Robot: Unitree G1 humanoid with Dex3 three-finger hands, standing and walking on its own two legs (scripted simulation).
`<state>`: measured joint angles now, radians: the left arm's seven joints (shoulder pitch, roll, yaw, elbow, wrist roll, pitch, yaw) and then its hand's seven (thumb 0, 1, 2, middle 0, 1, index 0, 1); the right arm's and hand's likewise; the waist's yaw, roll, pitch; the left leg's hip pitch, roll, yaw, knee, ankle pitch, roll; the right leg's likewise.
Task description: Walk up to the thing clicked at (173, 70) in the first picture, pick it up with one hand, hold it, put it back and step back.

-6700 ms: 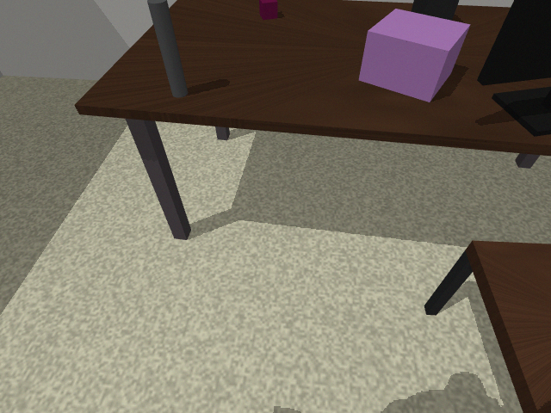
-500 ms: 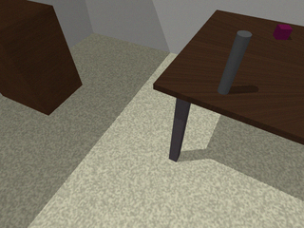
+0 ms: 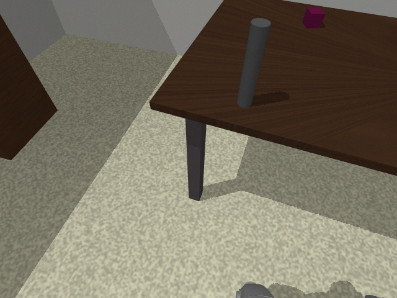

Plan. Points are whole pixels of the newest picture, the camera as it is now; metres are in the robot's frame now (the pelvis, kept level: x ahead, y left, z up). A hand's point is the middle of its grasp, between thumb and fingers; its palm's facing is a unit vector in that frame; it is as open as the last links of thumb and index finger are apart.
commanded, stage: walk up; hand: left
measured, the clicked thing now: (251, 68) +0.66 -0.12 +0.08
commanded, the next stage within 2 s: none
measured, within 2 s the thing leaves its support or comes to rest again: neither
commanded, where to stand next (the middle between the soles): +0.21 -0.19 m, yaw -17 degrees
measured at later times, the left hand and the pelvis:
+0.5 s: hand (141, 251) +0.25 +0.16 -0.16, palm faces -0.25 -0.92 -0.30, open 7.3 cm; pelvis +0.12 -0.09 -0.01, yaw -12 degrees
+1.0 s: hand (191, 211) +0.35 +0.04 -0.16, palm faces -0.30 -0.88 -0.37, open 7.3 cm; pelvis +0.17 -0.18 -0.03, yaw -18 degrees
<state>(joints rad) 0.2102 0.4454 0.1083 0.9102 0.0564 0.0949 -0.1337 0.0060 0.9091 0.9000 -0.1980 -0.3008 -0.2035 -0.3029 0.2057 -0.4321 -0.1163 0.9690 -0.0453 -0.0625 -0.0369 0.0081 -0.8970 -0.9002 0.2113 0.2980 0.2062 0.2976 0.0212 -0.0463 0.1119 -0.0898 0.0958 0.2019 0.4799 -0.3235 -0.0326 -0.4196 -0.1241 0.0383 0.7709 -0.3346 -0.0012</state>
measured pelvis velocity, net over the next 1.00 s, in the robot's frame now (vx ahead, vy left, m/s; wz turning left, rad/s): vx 0.17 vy -0.18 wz -0.31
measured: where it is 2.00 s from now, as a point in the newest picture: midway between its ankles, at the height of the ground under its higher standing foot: (243, 297)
